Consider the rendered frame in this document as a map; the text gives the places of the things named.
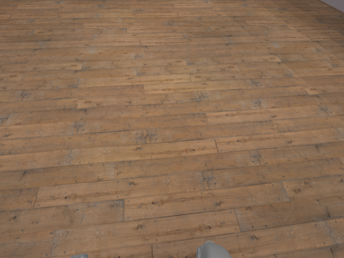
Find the robot right thigh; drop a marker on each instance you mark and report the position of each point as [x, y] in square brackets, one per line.
[211, 250]

